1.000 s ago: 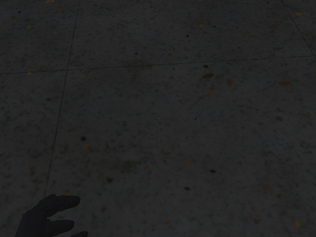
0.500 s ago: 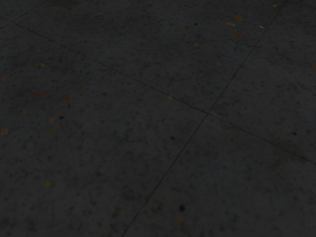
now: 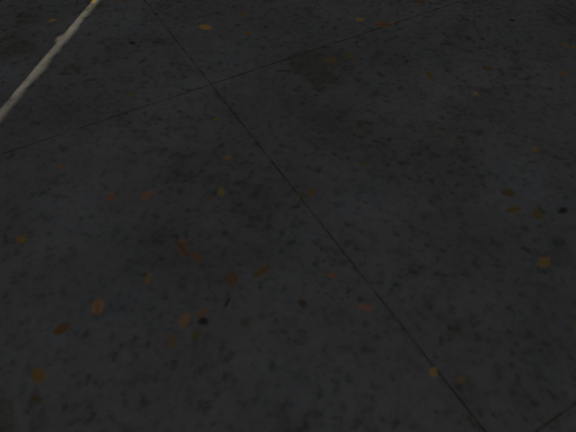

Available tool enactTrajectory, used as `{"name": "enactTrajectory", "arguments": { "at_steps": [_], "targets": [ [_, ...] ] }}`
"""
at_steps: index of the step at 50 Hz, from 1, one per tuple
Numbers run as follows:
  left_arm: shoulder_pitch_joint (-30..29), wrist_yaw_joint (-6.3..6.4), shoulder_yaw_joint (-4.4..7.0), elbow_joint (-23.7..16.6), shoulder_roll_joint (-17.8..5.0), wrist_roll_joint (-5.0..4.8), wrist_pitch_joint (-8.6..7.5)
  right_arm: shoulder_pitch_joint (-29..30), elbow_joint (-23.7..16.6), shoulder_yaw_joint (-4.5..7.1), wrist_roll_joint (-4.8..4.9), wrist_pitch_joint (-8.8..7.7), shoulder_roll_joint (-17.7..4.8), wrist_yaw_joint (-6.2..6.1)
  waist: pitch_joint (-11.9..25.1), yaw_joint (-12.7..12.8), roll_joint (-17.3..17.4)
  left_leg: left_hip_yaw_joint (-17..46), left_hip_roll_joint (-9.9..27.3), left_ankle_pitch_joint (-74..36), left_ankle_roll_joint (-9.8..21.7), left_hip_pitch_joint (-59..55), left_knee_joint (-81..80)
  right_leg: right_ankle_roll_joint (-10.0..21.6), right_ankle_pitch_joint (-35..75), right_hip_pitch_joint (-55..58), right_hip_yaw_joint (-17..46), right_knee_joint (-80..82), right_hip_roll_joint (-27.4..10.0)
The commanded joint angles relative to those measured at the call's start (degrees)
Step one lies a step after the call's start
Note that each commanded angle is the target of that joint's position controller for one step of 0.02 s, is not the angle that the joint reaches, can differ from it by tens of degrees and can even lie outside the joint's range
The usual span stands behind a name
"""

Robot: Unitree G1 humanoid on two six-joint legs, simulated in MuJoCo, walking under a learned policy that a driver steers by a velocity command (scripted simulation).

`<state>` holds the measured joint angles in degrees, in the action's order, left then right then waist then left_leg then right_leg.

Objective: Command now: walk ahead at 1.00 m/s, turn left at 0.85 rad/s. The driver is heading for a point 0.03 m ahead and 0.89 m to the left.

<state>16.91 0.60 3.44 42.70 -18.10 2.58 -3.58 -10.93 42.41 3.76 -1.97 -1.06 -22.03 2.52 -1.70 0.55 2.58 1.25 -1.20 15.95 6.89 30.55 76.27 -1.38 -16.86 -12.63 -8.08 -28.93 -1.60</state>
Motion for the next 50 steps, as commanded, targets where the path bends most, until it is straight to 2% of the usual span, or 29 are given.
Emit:
{"name": "enactTrajectory", "arguments": {
  "at_steps": [1, 4, 7, 9, 11, 12, 13, 14, 15, 16, 17, 19, 21, 22, 24, 26, 28, 30, 32, 33, 34, 35, 36, 37, 39, 42, 45, 48, 50],
  "targets": [
    [5.8, -1.26, -0.21, 1.6, -1.0, -1.24, -2.34, 5.8, -8.0, -2.28, -0.68, 0.43, 4.2, 1.75, -1.9, 0.0, -6.2, 4.5, 5.6, -3.5, 0.0, 15.0, -1.4, 5.4, 9.8, 7.2, 13.9, 17.9, -15.5],
    [3.8, -1.52, -0.11, 2.6, -3.1, -0.87, -3.49, 10.1, -10.5, -3.10, -0.30, 0.04, 3.6, 2.33, -4.7, -2.4, -7.1, 2.8, 4.1, -10.9, -0.1, 12.5, -14.9, 5.5, 20.9, 3.4, 3.3, 22.3, -12.6],
    [8.5, -1.36, -0.04, 5.3, -5.0, -1.30, -3.44, 16.9, -11.3, -4.03, -0.67, -0.70, 4.1, 3.28, -7.9, -0.2, -3.6, -6.2, 0.9, -15.5, 1.9, 2.4, -30.7, 5.8, 32.5, 2.6, -3.1, 28.7, -11.3],
    [10.6, -0.81, 0.35, 6.3, -8.6, -1.41, -2.91, 16.1, -10.1, -3.73, -0.79, -0.98, 2.9, 2.77, -5.6, -1.6, -5.7, -9.2, -3.1, -12.8, 3.4, -3.0, -34.5, 6.1, 58.0, 9.8, -5.0, 23.8, -12.3],
    [10.6, 0.13, 0.86, 6.6, -12.5, -1.41, -1.67, 5.7, -6.9, -2.53, -1.24, -1.28, -0.1, 1.42, 2.1, -7.8, -10.1, -9.3, -6.7, -5.3, 5.1, -14.7, -36.1, 6.3, 78.4, 14.4, -5.4, 6.2, -14.2],
    [8.5, 0.47, 0.89, 6.1, -13.3, -1.44, -0.91, -5.8, -3.1, -1.34, -1.00, -1.36, -2.3, 0.55, 7.9, -13.2, -11.2, -6.7, -6.8, -4.4, 6.4, -26.6, -39.9, 6.3, 78.1, 12.1, -4.8, -7.9, -14.3],
    [6.6, 0.55, 0.76, 5.2, -12.7, -1.40, -0.48, -15.2, 0.1, 0.38, -1.20, -1.20, -5.5, -0.58, 11.9, -17.4, -10.0, -1.3, -3.4, -2.9, 7.7, -40.8, -44.5, 5.8, 63.8, 2.6, -5.2, -26.5, -11.8],
    [11.2, -0.93, -0.99, 2.7, -2.8, -0.80, -0.48, -11.9, 0.3, 1.60, -1.67, -0.93, -10.3, -1.93, 15.7, -7.5, 5.4, 20.2, 12.6, 5.2, 9.2, -55.4, -43.4, 4.1, -7.5, -18.2, -3.0, -48.3, -3.6],
    [10.6, -0.68, -0.77, -0.9, -5.2, -2.65, -0.90, -13.2, -1.6, 2.13, -0.92, -0.84, -11.8, -2.25, 24.9, -7.7, 5.3, 43.9, 20.9, 5.4, 14.2, -60.4, -52.0, 4.7, -12.4, -28.4, 7.5, -60.5, 1.0],
    [3.2, -0.45, -0.39, -2.2, -7.0, -2.88, -1.45, -13.3, 0.5, 2.21, -0.14, -1.26, -9.4, -2.70, 16.8, -8.5, -1.0, 37.3, 17.7, 0.5, 12.5, -55.1, -56.2, 5.4, -4.8, -33.4, 10.9, -58.2, -1.6],
    [2.0, -0.57, -0.96, -2.3, -5.3, -2.97, -1.74, -11.7, 2.2, 1.83, 0.42, -2.03, -7.1, -2.99, 7.2, -6.0, -2.2, 30.2, 16.2, -5.3, 11.9, -45.1, -58.3, 5.1, -2.1, -33.6, 10.1, -53.4, -3.2],
    [3.0, -1.22, -1.34, -0.5, -3.7, -1.03, -0.30, -7.3, 3.2, 0.42, 0.26, -3.40, -1.9, -3.28, 1.1, -0.2, -6.2, 20.1, 10.3, -10.8, 8.1, -30.6, -61.3, 4.2, -1.2, -26.6, 10.7, -45.8, -6.1],
    [4.4, -2.04, -1.66, -0.2, -2.1, -0.28, 1.15, -7.2, 4.2, -0.97, 1.38, -4.44, 1.7, -3.27, -1.3, 2.6, -3.1, 15.7, 10.2, -31.5, 8.6, -23.5, -63.0, 1.9, -3.0, -22.3, 9.9, -40.0, -6.9],
    [2.2, -2.27, -1.80, -1.1, -1.1, -0.01, 1.38, -7.9, 5.1, -1.06, 2.18, -4.89, 1.5, -3.01, -3.0, 2.9, -2.7, 12.0, 9.1, -39.8, 8.3, -21.0, -63.7, 1.0, -3.0, -21.8, 8.4, -35.6, -6.5],
    [-4.0, -2.75, -2.52, -3.4, 0.4, -0.12, 0.98, -6.8, 5.8, -0.88, 2.12, -5.42, 0.0, -2.56, -5.1, 3.0, -2.2, 4.3, 4.5, -50.4, 6.2, -16.2, -64.9, 0.7, 5.4, -18.6, 4.6, -24.2, -4.6],
    [-8.2, -2.91, -3.40, -4.6, 1.9, -0.65, 0.08, -9.7, 7.8, -0.97, 2.49, -5.66, 0.6, -2.26, -3.8, 0.5, -0.8, 2.1, 0.9, -52.4, 4.3, -13.5, -64.3, 1.1, 19.1, -9.8, 1.3, -10.9, -0.7],
    [-8.5, -2.15, -3.12, -4.5, 0.5, -1.06, 0.12, -12.4, 9.4, -0.42, 3.03, -5.62, -1.3, -2.37, -1.1, -0.4, 0.3, 4.9, 2.2, -52.8, 2.6, -17.0, -61.9, 2.3, 27.3, -4.4, 2.2, -5.8, 2.4],
    [-3.9, -0.79, -1.88, -3.3, -3.5, -0.60, 0.25, -11.9, 9.3, 0.58, 2.74, -5.06, -4.2, -3.01, 2.4, 1.8, 0.8, 8.1, 2.7, -57.0, 0.1, -20.9, -52.7, 3.6, 25.3, 2.5, 4.1, -3.0, 5.2],
    [8.8, 0.51, -0.24, 0.3, -7.9, 0.38, -0.61, -7.1, 7.6, 1.08, 3.31, -4.36, -5.4, -3.44, 7.1, 9.3, -0.1, 8.8, -0.6, -46.3, -2.7, -18.3, -31.2, 5.1, 36.1, 16.2, 8.5, 3.1, -0.3],
    [12.8, 0.75, 0.61, 0.6, -12.3, 0.93, -1.16, -8.6, 5.4, 0.26, 3.71, -3.84, -0.1, -3.95, 13.5, 9.0, -9.6, 3.5, -7.9, -2.4, -4.6, -11.1, -7.5, 8.1, 72.8, 26.3, 16.9, -2.9, -14.6],
    [11.1, -0.34, 0.36, -1.6, -11.9, 0.67, -0.83, -21.2, 4.4, -0.07, 6.04, -2.91, 2.3, -5.21, 29.6, 2.5, -17.3, 6.3, -10.5, 25.1, -5.3, -1.8, 10.1, 17.0, 92.4, 39.1, 32.3, -8.3, -32.7],
    [5.6, -0.33, 0.41, -4.4, -8.7, -1.00, 0.48, -18.9, 5.6, 0.84, 3.33, -1.79, -2.8, -5.84, 31.0, 3.1, -10.2, 6.9, -6.8, 16.7, -5.3, -2.1, 10.7, 17.3, 79.3, 32.1, 30.6, -3.6, -29.1],
    [0.5, 0.18, -0.81, -5.2, -4.4, -1.33, 0.92, -14.5, 4.8, 1.31, 2.39, -0.86, -3.3, -5.41, 22.1, 2.1, -8.4, 5.0, -4.0, 12.9, -6.1, 0.3, 7.8, 16.0, 62.9, 23.5, 24.3, 0.4, -25.0],
    [-2.6, 0.75, -1.78, -5.0, -1.5, -1.08, 1.35, -12.3, 4.5, 1.33, 1.32, 0.01, -2.0, -4.63, 14.3, 0.8, -6.5, 3.3, -1.4, 11.3, -6.9, 2.1, 4.6, 14.4, 51.3, 16.1, 19.7, 3.7, -21.1],
    [-3.2, 1.68, -1.81, -4.1, -2.0, -1.40, 1.77, -11.7, 3.6, 1.14, 0.22, 2.47, 1.0, -2.87, 6.7, -0.7, -8.7, 2.0, 0.5, 10.4, -8.4, -1.0, 1.0, 14.0, 44.5, 3.7, 12.8, 8.6, -18.9],
    [-4.9, 1.14, -0.90, -3.6, -3.8, -0.85, 1.45, -8.6, 0.3, 0.71, 0.57, 4.43, 3.5, -1.90, 5.6, -2.7, -8.6, 0.5, 2.0, 7.2, -8.1, -2.1, -6.1, 14.6, 39.6, -2.2, 7.2, 11.3, -19.0],
    [-8.6, 0.58, -0.46, -4.3, -3.8, -0.88, 1.44, -5.5, -2.4, 0.28, 0.94, 4.93, 4.0, -0.86, 6.4, -4.0, -10.2, -1.5, 4.2, -2.4, -6.7, -6.2, -19.2, 11.7, 30.9, -4.7, 0.4, 10.7, -17.6],
    [-9.2, -0.10, 0.47, -4.9, -5.1, -1.17, 1.92, -0.6, -4.9, 0.50, 1.31, 5.46, 2.8, -0.15, 5.6, -2.7, -11.4, -5.1, 3.4, -4.8, -5.7, -10.8, -28.0, 9.0, 18.1, -6.0, -3.0, 9.2, -18.2],
    [-6.8, -0.74, 1.56, -5.3, -7.8, -0.75, 2.76, 3.3, -7.3, 1.14, 1.15, 5.87, 0.5, 0.49, 6.2, -0.8, -12.1, -7.2, 3.6, 1.9, -4.5, -11.6, -29.8, 7.6, -6.8, -5.1, -0.9, 12.2, -21.4]
  ]
}}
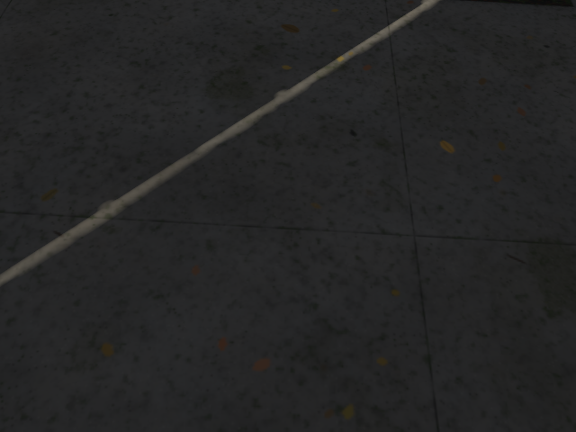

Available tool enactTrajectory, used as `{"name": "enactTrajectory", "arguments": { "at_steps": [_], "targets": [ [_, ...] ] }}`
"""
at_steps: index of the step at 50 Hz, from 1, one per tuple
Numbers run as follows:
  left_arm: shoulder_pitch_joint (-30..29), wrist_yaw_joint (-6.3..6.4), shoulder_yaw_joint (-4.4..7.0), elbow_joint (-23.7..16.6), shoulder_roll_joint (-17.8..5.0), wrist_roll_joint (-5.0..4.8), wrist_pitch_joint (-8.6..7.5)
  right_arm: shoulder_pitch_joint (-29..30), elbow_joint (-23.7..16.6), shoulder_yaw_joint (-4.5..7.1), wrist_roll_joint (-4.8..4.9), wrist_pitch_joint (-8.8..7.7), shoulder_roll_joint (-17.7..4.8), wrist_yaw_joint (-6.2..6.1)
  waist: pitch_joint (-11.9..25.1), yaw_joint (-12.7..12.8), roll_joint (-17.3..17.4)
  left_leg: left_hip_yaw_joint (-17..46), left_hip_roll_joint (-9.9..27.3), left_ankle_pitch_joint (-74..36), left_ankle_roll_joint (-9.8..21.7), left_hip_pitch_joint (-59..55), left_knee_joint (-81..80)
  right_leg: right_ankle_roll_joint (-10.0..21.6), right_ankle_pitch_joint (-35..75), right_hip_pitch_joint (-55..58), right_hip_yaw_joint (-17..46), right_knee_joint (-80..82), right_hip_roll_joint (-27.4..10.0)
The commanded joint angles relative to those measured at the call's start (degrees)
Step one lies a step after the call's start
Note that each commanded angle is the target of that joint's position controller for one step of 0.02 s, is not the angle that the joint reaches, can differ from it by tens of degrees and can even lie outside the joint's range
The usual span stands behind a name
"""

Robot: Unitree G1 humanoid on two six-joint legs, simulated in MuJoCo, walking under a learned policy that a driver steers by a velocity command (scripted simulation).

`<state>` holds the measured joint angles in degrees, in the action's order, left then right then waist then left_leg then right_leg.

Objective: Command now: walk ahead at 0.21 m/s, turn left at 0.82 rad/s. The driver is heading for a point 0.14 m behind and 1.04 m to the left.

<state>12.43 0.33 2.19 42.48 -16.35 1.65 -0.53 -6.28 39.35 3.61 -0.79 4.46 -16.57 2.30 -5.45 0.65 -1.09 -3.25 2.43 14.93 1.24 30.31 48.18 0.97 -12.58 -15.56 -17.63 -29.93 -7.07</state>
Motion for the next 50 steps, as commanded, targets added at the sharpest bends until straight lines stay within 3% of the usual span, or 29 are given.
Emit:
{"name": "enactTrajectory", "arguments": {
  "at_steps": [1, 3, 4, 5, 6, 7, 8, 9, 10, 12, 14, 16, 19, 22, 23, 24, 25, 26, 27, 28, 29, 31, 35, 50],
  "targets": [
    [-1.7, -0.37, 2.99, -5.1, -10.0, 0.37, 0.25, 0.9, -5.4, 1.61, -0.35, 0.28, -5.6, 1.07, 7.5, 0.1, -8.0, -2.6, -0.2, 6.1, 1.4, -11.5, -3.9, 4.4, -17.2, -2.9, 9.4, 13.5, -16.6],
    [-0.8, -0.45, 3.09, -4.7, -10.0, 0.10, 1.49, -1.1, -4.8, 1.73, -0.70, -0.86, -4.4, 0.99, 5.1, -0.6, -4.3, -3.0, -2.5, 6.6, 2.6, -16.1, -12.5, 2.1, -16.4, -3.3, 7.1, 6.9, -14.9],
    [2.1, -0.87, 3.04, -3.5, -8.8, 0.21, 2.21, -7.3, -2.4, 2.04, -1.17, -2.12, -4.9, 0.22, 6.4, -2.6, 2.5, 1.7, -2.4, 4.0, 3.8, -22.3, -19.8, -0.1, -12.5, -5.1, 4.3, -4.7, -11.8],
    [3.9, -1.61, 1.59, -6.1, -3.6, -0.07, 2.68, -9.8, -2.9, 3.20, -1.32, -3.20, -11.6, -1.17, 6.5, -2.6, 22.7, 27.1, 14.1, -4.3, 8.8, -27.6, -31.7, -5.1, -25.4, -17.9, -1.3, -25.7, -2.8],
    [0.6, -0.85, 1.81, -8.0, -5.7, 0.70, 3.67, -11.5, -3.8, 4.27, 0.03, -3.54, -15.1, -2.06, 7.0, -4.6, 17.2, 35.7, 20.6, -20.2, 16.6, -24.9, -32.0, -6.2, -27.9, -24.4, 8.4, -34.3, 2.3],
    [-1.9, -0.51, 2.05, -8.0, -6.1, -0.53, 4.07, -13.4, -2.5, 3.60, 0.06, -3.63, -12.4, -2.56, 8.4, -5.6, 11.9, 28.2, 18.5, -30.0, 17.5, -26.0, -29.3, -5.8, -23.6, -23.2, 12.8, -37.2, 1.1],
    [-1.7, -0.32, 1.56, -7.4, -4.5, -1.61, 3.77, -11.2, -1.8, 2.51, -0.29, -3.69, -9.7, -2.92, 6.9, -3.4, 11.5, 22.1, 15.2, -34.0, 15.9, -24.7, -28.5, -5.1, -18.7, -21.8, 14.2, -36.0, 1.0],
    [-1.2, -0.08, 1.57, -6.4, -4.4, -1.49, 3.22, -7.3, -2.1, 1.87, -0.16, -3.71, -7.8, -3.24, 6.9, -1.5, 10.2, 17.6, 11.5, -33.6, 13.4, -24.8, -28.8, -4.4, -14.1, -20.2, 15.3, -33.6, 0.6],
    [0.5, 0.06, 1.98, -5.0, -5.6, -0.69, 3.05, -4.5, -2.7, 1.27, 0.24, -3.79, -6.1, -3.63, 7.8, -0.5, 10.0, 14.8, 9.7, -37.8, 12.2, -25.1, -28.2, -4.0, -11.4, -18.1, 14.7, -33.4, 1.2],
    [2.9, -0.14, 2.26, -3.4, -5.9, -0.64, 3.43, -4.0, -2.4, 0.32, 0.52, -4.27, -4.5, -3.43, 10.8, 0.5, 6.9, 12.2, 9.1, -45.2, 11.9, -25.9, -27.5, -3.4, -9.3, -14.3, 15.0, -33.0, 3.0],
    [2.6, -0.47, 1.71, -3.1, -4.1, -1.25, 3.92, -5.0, -1.4, 0.04, 0.20, -4.81, -4.2, -3.19, 11.0, 0.4, 4.6, 11.6, 9.0, -43.1, 11.7, -27.1, -28.3, -3.2, -8.2, -12.8, 15.6, -27.9, 3.4],
    [1.7, -0.49, 1.10, -3.0, -2.6, -1.08, 4.30, -5.2, -0.4, -0.30, -0.13, -4.98, -3.8, -3.16, 10.0, -0.1, 5.3, 11.1, 8.5, -38.7, 11.3, -26.8, -28.6, -2.8, -7.6, -10.4, 15.8, -20.6, 3.7],
    [0.8, 0.13, 0.79, -2.8, -2.2, -1.09, 4.57, -6.1, 1.1, -0.61, -0.70, -4.76, -3.7, -2.91, 8.9, -1.4, 7.2, 11.7, 8.6, -34.8, 11.5, -24.0, -28.3, -1.8, -8.3, -4.9, 15.2, -12.3, 4.9],
    [1.2, 0.95, 0.61, -2.4, -1.9, -1.30, 4.19, -5.7, 2.7, -0.95, -0.66, -4.54, -3.5, -2.77, 7.9, -1.0, 6.5, 13.6, 8.7, -30.9, 11.0, -21.5, -26.9, -0.7, -7.1, 0.3, 15.0, -3.8, 5.7],
    [2.5, 1.12, 0.37, -1.8, -1.2, -1.16, 3.78, -4.4, 2.9, -1.16, -0.22, -4.46, -3.2, -2.93, 7.8, 0.4, 5.1, 13.5, 7.8, -27.0, 9.6, -19.9, -25.8, -0.2, -2.3, 4.2, 14.7, 2.8, 5.9],
    [3.7, 1.25, 0.18, -1.2, -1.3, -0.61, 2.96, -3.8, 3.1, -1.50, 0.17, -4.57, -2.4, -3.18, 8.2, 1.5, 3.2, 13.8, 6.4, -19.9, 7.1, -16.6, -25.5, 0.2, 6.7, 10.3, 17.2, 8.9, 3.8],
    [4.7, 1.45, 0.37, -1.0, -3.8, 0.20, 1.94, -4.8, 3.2, -2.19, 0.00, -4.84, -0.2, -3.36, 9.2, 0.5, -1.1, 12.7, 3.5, -12.3, 4.7, -13.8, -23.8, 0.9, 13.6, 14.5, 23.5, 10.9, -2.4],
    [0.5, 1.22, 1.24, -1.5, -8.1, -0.54, 1.54, -9.6, 4.5, -1.99, 0.34, -4.37, 0.5, -3.18, 7.2, -4.0, -7.7, 9.0, -2.7, -2.8, 3.3, -15.6, -25.7, 4.0, 18.4, 9.1, 27.2, 9.3, -6.4],
    [-1.4, 0.59, 0.94, -1.5, -5.7, -0.99, 1.46, -8.4, 6.1, -2.04, -0.54, -3.88, -0.8, -3.14, 6.1, -2.6, -8.0, 8.4, -2.7, -2.5, 2.8, -21.1, -26.8, 4.6, 14.9, 3.4, 27.4, 9.9, -6.1],
    [-1.7, 0.23, 0.39, -1.4, -3.8, -0.92, 1.29, -7.3, 6.8, -1.59, -0.61, -3.78, -2.0, -3.00, 4.5, -1.8, -6.5, 9.2, -2.1, -5.2, 3.0, -22.6, -27.3, 3.2, 12.0, 1.8, 25.3, 10.2, -3.7],
    [-1.1, 0.29, 0.38, -1.1, -3.5, -0.97, 1.22, -6.3, 7.4, -1.27, -0.31, -3.96, -2.8, -2.85, 4.8, -1.0, -5.4, 9.7, -1.3, -8.9, 3.2, -23.5, -27.3, 2.0, 11.1, 2.6, 23.3, 9.7, -1.7],
    [1.4, 0.86, 0.40, 0.5, -3.5, -1.38, 0.87, -6.0, 8.3, -1.08, -0.08, -4.39, -2.8, -2.83, 6.3, -0.1, -4.0, 10.6, 0.0, -13.8, 3.6, -23.7, -27.4, 1.3, 12.1, 5.4, 21.6, 9.1, -0.1],
    [1.6, 1.24, 0.39, 2.3, -2.9, -1.14, 0.85, -6.5, 11.8, -1.36, 0.10, -4.71, -1.3, -3.84, 5.8, 0.2, 0.0, 10.7, 0.3, -14.1, 3.1, -23.0, -28.9, 1.7, 12.5, 7.3, 21.2, 8.9, -0.1],
    [2.2, 1.54, -0.34, 11.4, -1.9, -0.80, 0.80, -7.5, 21.7, -1.67, 0.38, -4.52, -1.6, -4.95, 3.9, 0.1, 0.6, 11.0, 1.5, -14.0, 3.2, -24.3, -31.2, 1.8, 9.6, 7.4, 20.9, 11.2, 0.4]
  ]
}}
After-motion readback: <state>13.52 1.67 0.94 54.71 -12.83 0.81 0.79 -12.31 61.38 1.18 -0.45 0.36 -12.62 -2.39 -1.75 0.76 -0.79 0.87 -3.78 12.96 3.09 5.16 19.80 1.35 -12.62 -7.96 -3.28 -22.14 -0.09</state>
